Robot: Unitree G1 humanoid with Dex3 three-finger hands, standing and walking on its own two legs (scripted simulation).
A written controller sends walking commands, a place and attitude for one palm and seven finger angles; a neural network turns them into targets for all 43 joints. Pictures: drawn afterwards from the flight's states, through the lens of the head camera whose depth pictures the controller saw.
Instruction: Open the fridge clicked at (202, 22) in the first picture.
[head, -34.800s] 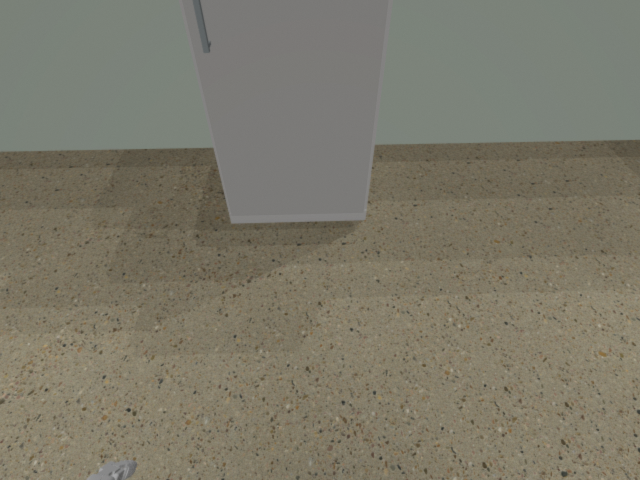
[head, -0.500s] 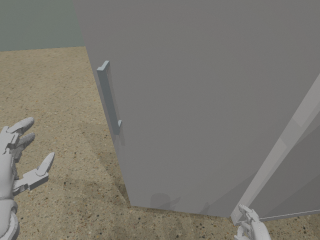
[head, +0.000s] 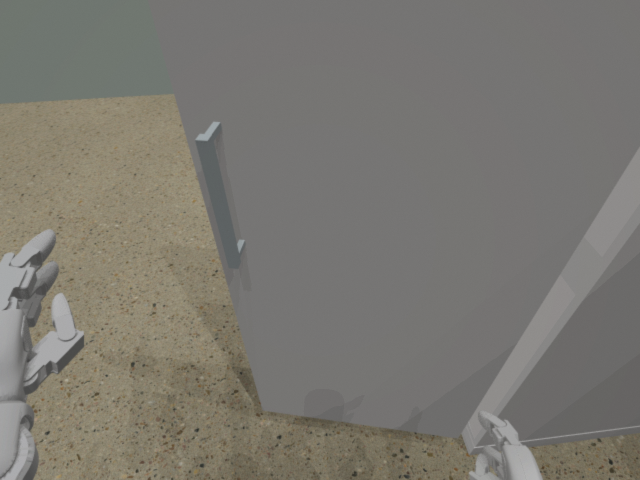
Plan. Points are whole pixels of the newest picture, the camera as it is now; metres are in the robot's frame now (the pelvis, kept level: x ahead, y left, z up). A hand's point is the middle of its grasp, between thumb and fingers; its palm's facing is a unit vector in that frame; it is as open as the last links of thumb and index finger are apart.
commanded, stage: step back with the hand held close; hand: left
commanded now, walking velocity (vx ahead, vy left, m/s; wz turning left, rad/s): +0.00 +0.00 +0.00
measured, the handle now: (225, 202) +0.44 +0.21 +0.13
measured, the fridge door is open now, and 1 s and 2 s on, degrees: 75 75 75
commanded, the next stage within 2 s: stop stepping back and stand still in 1.18 s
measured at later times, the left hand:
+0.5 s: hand (34, 381) +0.14 +0.29 +0.15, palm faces +0.38 -0.79 -0.49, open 7.4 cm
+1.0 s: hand out of the picture +0.05 +0.34 +0.16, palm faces +0.54 -0.74 -0.39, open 7.4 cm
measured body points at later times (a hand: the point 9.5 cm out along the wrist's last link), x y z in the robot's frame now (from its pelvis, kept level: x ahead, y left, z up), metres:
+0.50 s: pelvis -0.05 +0.02 -0.01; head -0.04 +0.03 +0.44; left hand +0.12 +0.33 +0.17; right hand +0.13 -0.22 -0.08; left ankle +0.00 +0.12 -0.74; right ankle -0.02 -0.12 -0.74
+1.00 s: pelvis -0.14 +0.05 -0.02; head -0.14 +0.09 +0.43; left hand +0.01 +0.38 +0.18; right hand +0.05 -0.17 -0.08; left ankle +0.00 +0.12 -0.74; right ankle -0.15 -0.11 -0.68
